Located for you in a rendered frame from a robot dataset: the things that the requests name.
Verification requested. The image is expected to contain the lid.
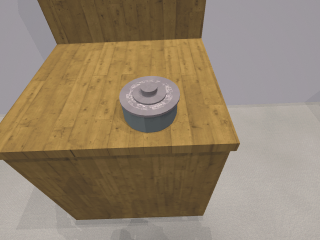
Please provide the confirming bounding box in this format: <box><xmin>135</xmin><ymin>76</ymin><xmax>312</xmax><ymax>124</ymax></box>
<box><xmin>119</xmin><ymin>76</ymin><xmax>180</xmax><ymax>118</ymax></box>

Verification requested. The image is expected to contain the table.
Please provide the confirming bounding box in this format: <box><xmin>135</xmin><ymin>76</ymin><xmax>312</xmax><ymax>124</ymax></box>
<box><xmin>0</xmin><ymin>0</ymin><xmax>240</xmax><ymax>220</ymax></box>

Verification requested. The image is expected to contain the pot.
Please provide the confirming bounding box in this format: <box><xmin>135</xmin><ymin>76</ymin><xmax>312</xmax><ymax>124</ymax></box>
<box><xmin>121</xmin><ymin>106</ymin><xmax>177</xmax><ymax>133</ymax></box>

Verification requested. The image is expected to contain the knob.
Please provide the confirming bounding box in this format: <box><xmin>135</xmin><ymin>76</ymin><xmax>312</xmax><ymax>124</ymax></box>
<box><xmin>140</xmin><ymin>81</ymin><xmax>158</xmax><ymax>96</ymax></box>

